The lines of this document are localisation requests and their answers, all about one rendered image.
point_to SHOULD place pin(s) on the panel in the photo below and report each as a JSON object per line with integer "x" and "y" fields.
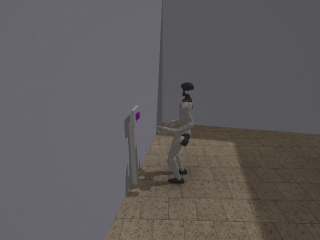
{"x": 133, "y": 145}

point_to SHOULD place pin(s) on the left robot forearm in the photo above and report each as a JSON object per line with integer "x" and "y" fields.
{"x": 181, "y": 129}

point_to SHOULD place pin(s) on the robot left upper arm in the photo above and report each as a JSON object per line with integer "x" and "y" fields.
{"x": 187, "y": 111}

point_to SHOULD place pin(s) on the robot right hand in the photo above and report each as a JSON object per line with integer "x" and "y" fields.
{"x": 172, "y": 122}

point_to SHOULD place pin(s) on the humanoid robot head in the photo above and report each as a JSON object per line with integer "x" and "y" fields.
{"x": 187, "y": 86}

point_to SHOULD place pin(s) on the right robot thigh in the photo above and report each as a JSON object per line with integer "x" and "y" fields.
{"x": 175, "y": 138}

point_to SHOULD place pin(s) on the robot left hand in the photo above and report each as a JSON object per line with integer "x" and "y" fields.
{"x": 165, "y": 130}

